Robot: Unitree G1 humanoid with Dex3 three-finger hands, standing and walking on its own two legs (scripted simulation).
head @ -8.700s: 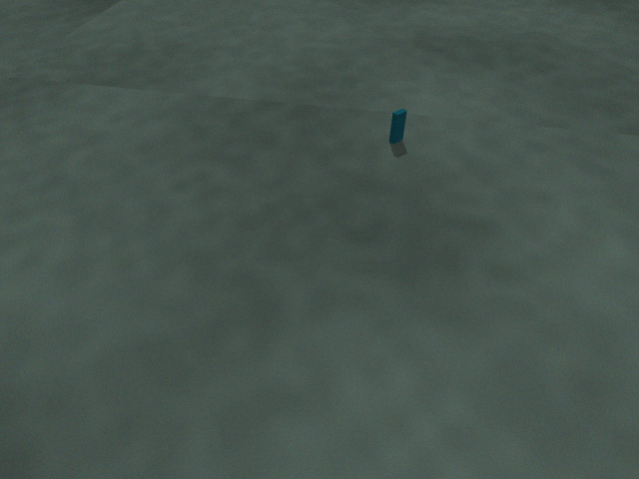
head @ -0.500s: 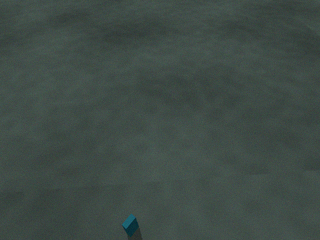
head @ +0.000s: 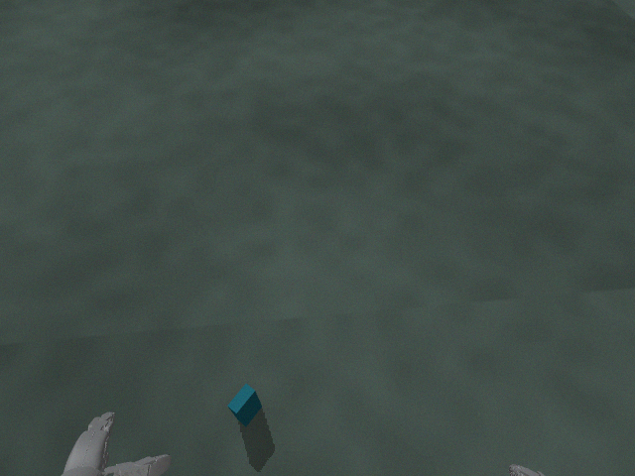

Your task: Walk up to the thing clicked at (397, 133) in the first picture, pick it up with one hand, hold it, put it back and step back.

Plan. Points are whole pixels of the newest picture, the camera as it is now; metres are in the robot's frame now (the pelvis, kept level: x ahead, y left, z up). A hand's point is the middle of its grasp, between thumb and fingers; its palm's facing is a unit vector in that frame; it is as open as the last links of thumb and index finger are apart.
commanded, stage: go down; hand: left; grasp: from the side
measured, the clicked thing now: (246, 406) +0.36 +0.21 -0.67
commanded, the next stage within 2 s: none
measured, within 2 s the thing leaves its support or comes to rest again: neither
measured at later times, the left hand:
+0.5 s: hand out of the picture +0.15 +0.30 -0.19, palm faces +0.12 -0.94 -0.32, open 17.2 cm
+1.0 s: hand (115, 459) +0.19 +0.35 -0.26, palm faces +0.18 -0.95 -0.25, open 17.5 cm
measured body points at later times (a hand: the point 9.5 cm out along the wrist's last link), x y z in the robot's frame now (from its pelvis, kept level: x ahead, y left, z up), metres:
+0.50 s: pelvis +0.00 +0.01 -0.07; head +0.09 +0.04 +0.37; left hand +0.14 +0.34 -0.16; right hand +0.18 -0.23 -0.15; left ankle +0.02 +0.13 -0.72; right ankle +0.00 -0.12 -0.72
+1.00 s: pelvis -0.03 +0.02 -0.17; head +0.13 +0.05 +0.25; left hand +0.18 +0.40 -0.24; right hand +0.17 -0.24 -0.27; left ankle +0.02 +0.13 -0.72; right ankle +0.00 -0.12 -0.72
